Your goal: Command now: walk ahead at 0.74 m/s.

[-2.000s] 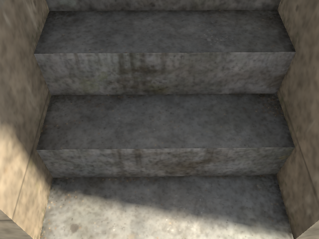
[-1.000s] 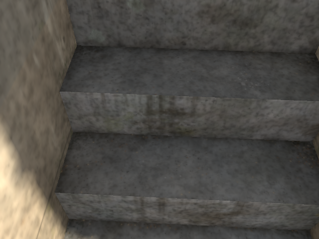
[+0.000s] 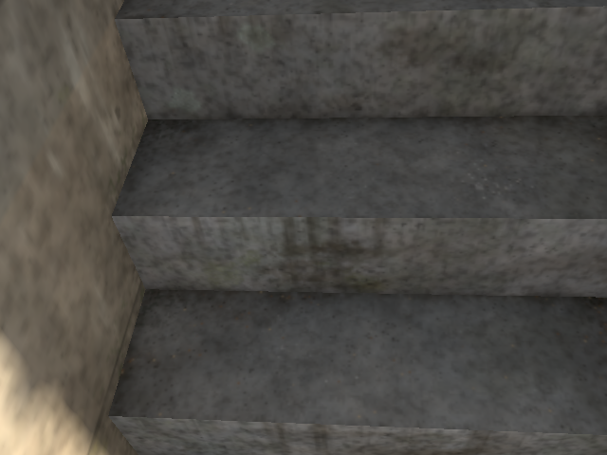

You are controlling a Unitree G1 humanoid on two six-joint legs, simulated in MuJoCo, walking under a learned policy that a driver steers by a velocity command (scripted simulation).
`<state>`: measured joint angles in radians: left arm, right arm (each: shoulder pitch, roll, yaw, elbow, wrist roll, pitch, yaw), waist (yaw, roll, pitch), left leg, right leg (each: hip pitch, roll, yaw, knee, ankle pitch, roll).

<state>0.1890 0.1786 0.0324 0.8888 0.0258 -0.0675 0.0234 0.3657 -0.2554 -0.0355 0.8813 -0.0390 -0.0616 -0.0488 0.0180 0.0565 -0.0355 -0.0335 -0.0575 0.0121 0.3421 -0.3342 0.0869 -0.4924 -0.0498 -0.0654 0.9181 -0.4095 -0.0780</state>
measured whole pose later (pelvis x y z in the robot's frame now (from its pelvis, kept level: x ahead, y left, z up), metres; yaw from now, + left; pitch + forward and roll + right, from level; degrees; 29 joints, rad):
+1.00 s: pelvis +0.38 -0.08 +0.34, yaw +0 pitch +7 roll -5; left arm 0.27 0.18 0.00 1.03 0.04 0.00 -0.06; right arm 0.19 -0.25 -0.02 0.98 0.01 -0.03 0.06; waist 0.07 0.11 -0.10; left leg -0.94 -0.01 -0.17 1.75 -0.02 0.10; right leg -0.68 0.09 -0.13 0.89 -0.33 -0.06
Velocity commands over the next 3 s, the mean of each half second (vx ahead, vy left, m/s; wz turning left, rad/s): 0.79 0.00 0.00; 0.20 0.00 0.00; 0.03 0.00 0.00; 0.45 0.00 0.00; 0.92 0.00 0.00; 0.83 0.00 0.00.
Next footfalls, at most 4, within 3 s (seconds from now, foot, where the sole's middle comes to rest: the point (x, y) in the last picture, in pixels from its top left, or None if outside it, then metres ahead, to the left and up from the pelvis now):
0.04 right None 0.06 -0.12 -0.78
0.36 left None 0.26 0.07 -0.58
0.80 right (458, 374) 0.49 -0.18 -0.38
1.20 left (317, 350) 0.54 0.04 -0.38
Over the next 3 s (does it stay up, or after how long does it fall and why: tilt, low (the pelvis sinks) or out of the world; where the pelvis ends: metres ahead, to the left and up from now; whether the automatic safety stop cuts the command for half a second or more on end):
stays up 0.94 -0.15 0.78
